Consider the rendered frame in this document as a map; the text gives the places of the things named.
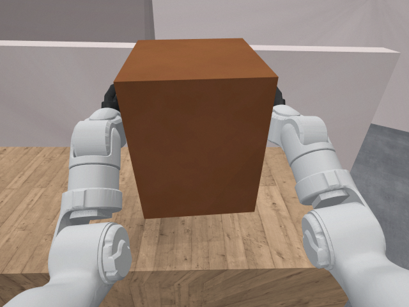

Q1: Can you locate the left robot hand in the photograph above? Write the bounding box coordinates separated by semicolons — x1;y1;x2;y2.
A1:
102;84;120;112

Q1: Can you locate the right robot upper arm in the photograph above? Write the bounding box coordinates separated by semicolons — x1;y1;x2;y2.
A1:
302;202;409;307

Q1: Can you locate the left robot forearm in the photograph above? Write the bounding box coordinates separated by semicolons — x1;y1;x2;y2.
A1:
48;107;127;275

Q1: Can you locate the right robot hand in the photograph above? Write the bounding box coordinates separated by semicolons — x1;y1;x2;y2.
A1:
274;87;285;106

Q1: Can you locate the pedestal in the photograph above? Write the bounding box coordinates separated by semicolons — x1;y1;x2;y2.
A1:
0;146;348;307

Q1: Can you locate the left robot upper arm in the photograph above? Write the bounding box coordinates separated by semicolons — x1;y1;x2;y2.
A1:
3;222;132;307

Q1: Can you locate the carton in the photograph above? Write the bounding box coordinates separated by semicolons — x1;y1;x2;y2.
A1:
113;38;279;219

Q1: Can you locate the right robot forearm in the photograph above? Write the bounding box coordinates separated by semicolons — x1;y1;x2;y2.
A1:
267;105;386;252

